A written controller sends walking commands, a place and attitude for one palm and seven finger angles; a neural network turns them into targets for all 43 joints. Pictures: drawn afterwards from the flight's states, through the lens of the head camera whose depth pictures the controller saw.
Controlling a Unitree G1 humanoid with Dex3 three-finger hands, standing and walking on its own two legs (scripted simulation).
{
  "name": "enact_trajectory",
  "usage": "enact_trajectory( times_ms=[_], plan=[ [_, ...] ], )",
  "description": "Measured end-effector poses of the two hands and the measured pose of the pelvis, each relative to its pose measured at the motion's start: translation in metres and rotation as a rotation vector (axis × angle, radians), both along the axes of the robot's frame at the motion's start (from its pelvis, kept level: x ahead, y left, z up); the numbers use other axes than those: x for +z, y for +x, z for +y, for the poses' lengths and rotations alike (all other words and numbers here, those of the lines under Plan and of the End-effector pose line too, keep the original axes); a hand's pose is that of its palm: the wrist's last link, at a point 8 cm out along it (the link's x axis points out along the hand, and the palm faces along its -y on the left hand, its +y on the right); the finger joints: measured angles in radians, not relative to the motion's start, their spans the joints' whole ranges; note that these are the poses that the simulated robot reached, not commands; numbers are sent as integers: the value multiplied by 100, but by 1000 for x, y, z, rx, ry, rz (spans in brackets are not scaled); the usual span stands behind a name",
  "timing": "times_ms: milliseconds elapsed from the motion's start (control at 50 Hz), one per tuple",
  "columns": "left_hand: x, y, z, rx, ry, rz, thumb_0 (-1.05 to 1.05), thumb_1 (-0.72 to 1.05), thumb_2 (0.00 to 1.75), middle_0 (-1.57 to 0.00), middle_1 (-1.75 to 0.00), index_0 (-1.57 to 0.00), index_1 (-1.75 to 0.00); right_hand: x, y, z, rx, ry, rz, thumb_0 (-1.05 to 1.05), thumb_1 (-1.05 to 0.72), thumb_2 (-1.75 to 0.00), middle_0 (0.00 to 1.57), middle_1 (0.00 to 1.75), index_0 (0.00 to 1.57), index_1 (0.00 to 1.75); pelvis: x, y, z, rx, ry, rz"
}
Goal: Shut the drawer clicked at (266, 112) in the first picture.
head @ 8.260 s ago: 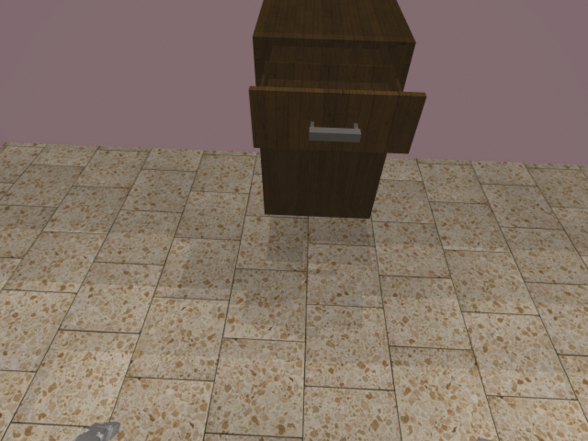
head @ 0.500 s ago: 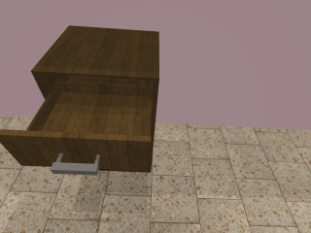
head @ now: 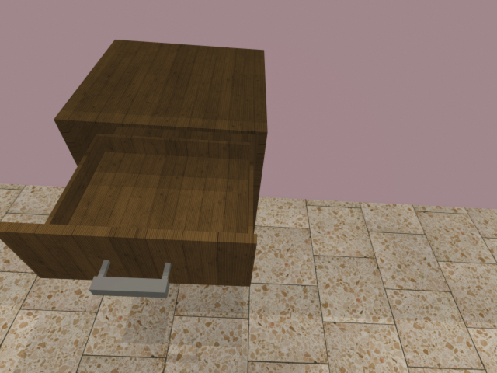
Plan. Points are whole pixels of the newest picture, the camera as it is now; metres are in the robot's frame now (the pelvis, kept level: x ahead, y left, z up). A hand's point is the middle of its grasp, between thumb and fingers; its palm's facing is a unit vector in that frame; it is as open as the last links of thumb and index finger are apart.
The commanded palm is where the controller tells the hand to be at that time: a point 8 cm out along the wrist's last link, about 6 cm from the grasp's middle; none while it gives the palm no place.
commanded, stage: come to a stop and stand still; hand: left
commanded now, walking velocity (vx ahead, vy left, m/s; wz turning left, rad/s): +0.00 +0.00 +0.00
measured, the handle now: (133, 276) +0.29 +0.24 -0.07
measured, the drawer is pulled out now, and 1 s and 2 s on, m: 0.30 0.30 0.27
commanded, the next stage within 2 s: look again from close up in 0.52 s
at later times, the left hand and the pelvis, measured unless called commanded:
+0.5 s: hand out of the picture +0.01 +0.18 -0.18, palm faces -0.01 -0.99 -0.16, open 7.4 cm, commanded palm none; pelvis +0.02 +0.01 +0.00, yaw -1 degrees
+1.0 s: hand out of the picture +0.00 +0.16 -0.18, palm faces +0.00 -0.99 -0.14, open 7.4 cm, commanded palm none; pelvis +0.03 +0.01 +0.00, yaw -1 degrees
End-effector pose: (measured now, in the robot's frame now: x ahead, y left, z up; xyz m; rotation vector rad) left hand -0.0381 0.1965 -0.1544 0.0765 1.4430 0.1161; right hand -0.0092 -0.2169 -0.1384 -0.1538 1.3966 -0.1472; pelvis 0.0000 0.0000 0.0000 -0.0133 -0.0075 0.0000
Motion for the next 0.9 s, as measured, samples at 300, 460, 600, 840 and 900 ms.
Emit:
enact_trajectory(
  times_ms=[300,460,600,840,900],
  plan=[
    [-1,39,18,-29,14,-36,0,91,90,-20,-30,-20,-30,4,26,5,-4,-24,-30,1,-92,-90,20,30,20,30,1,19,10,-10,5,-13],
    [3,46,29,-41,38,-26,0,91,90,-20,-30,-20,-30,1,20,13,-17,-4,-6,1,-92,-90,20,30,20,30,2,23,14,-16,10,-10],
    [4,45,32,-42,48,-16,0,91,90,-20,-30,-20,-30,-1,15,18,-27,12,10,1,-91,-90,20,30,20,30,2,26,15,-20,13,-14],
    [5,39,22,-38,32,-1,0,91,90,-20,-30,-20,-30,-1,13,17,-32,19,18,1,-91,-90,20,30,20,30,3,26,11,-22,16,-12],
    [5,37,18,-36,27,4,0,91,90,-20,-30,-20,-30,-1,13,15,-32,17,18,1,-91,-90,20,30,20,30,3,26,10,-22,16,-11]
  ],
)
